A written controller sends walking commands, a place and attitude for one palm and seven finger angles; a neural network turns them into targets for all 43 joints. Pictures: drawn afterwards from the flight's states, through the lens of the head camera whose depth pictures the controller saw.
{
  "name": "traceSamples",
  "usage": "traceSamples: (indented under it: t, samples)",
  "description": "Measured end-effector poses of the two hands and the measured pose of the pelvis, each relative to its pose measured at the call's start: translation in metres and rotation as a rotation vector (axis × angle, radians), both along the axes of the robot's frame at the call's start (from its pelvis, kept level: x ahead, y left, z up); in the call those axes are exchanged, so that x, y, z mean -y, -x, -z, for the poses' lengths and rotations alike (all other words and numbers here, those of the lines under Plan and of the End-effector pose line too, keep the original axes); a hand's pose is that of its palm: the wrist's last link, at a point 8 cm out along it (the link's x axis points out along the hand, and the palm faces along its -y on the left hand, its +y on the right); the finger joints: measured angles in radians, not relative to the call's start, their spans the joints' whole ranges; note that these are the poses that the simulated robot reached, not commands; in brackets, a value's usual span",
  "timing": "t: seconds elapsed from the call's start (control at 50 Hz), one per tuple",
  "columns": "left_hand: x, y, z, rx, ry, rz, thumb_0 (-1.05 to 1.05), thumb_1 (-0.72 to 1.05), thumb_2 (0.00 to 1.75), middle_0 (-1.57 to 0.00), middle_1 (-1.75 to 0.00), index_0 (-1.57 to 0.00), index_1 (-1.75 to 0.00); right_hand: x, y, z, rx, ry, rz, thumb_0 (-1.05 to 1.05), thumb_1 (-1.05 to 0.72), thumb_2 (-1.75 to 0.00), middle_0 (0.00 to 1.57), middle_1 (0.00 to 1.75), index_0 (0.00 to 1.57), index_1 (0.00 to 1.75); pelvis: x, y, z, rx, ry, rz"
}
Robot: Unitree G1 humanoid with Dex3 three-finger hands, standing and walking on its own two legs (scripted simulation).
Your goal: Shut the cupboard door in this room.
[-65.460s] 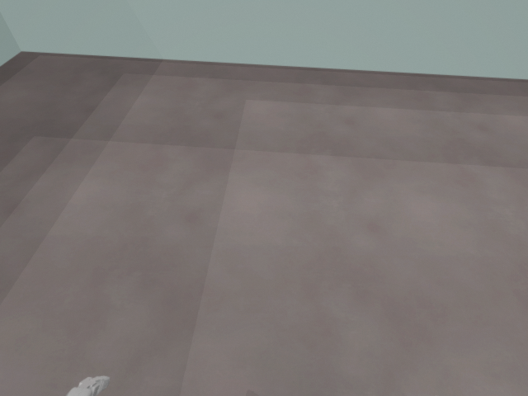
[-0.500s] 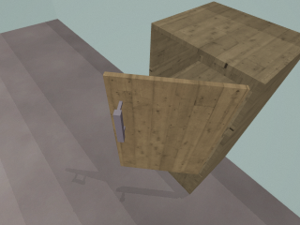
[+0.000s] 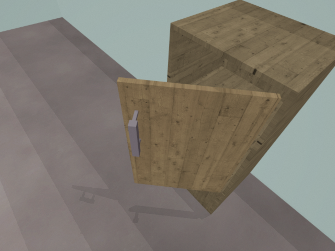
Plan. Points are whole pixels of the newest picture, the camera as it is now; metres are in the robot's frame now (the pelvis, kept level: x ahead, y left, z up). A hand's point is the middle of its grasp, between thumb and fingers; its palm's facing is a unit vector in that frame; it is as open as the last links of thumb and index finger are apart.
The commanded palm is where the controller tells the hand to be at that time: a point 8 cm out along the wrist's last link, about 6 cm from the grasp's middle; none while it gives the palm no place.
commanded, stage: shuffle to correct the standing spot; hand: left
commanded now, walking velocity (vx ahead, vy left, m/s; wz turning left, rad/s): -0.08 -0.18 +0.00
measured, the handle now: (136, 134) +0.43 +0.12 -0.01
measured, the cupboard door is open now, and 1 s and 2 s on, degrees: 43 43 43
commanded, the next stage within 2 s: come to a stop and stand still in 0.10 s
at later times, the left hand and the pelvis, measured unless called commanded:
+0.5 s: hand out of the picture -0.01 +0.12 -0.18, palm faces +0.04 -0.98 -0.17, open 7.3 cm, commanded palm none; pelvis +0.00 -0.05 +0.00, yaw +0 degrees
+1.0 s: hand out of the picture +0.00 +0.19 -0.18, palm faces +0.00 -0.97 -0.23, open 7.4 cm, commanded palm none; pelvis -0.04 +0.00 -0.01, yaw -1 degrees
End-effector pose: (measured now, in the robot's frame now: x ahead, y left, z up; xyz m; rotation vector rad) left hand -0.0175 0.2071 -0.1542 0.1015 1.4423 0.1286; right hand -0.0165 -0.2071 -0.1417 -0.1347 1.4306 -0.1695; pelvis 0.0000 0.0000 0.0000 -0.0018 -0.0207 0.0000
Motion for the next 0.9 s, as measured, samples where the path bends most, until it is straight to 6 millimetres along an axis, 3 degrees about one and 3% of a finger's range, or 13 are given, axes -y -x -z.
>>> traceSamples:
  t: [0.16,0.34,0.44,0.56,0.74,0.9]
  samples:
    - [0.0,-0.002,0.005,-0.007,-0.008,0.007,0.01,0.91,0.9,-0.2,-0.29,-0.2,-0.3,0.011,0.001,0.002,0.003,0.025,0.022,0.01,-0.92,-0.9,0.2,0.3,0.2,0.3,0.007,0.008,0.004,-0.005,-0.013,0.006]
    - [0.019,-0.01,0.002,0.037,-0.058,0.012,0.0,0.91,0.9,-0.2,-0.29,-0.2,-0.3,0.048,-0.003,0.016,0.008,0.012,0.022,0.01,-0.91,-0.9,0.2,0.3,0.2,0.3,0.037,0.014,0.012,-0.01,-0.007,0.005]
    - [0.035,-0.006,-0.002,0.044,-0.04,-0.001,0.01,0.92,0.9,-0.2,-0.29,-0.2,-0.3,0.058,-0.014,0.008,0.023,0.01,-0.007,0.01,-0.91,-0.9,0.2,0.29,0.2,0.3,0.045,0.008,0.006,-0.024,0.006,-0.006]
    - [0.041,-0.002,0.0,0.029,-0.013,-0.017,0.01,0.93,0.89,-0.2,-0.29,-0.2,-0.3,0.06,-0.022,-0.002,0.035,0.034,-0.018,0.01,-0.93,-0.9,0.2,0.29,0.2,0.3,0.046,0.002,0.002,-0.021,0.005,0.001]
    - [0.023,-0.004,-0.003,0.043,-0.033,0.006,0.01,0.92,0.89,-0.2,-0.29,-0.2,-0.3,0.049,-0.02,-0.002,0.055,0.032,-0.019,0.01,-0.94,-0.9,0.2,0.29,0.2,0.3,0.032,0.009,0.0,-0.015,0.004,0.011]
    - [-0.013,-0.008,-0.007,0.125,-0.082,0.049,0.01,0.91,0.89,-0.2,-0.29,-0.2,-0.3,0.029,-0.019,0.005,0.183,0.017,-0.005,0.01,-0.93,-0.9,0.2,0.29,0.2,0.3,0.007,0.028,0.007,0.015,0.003,0.006]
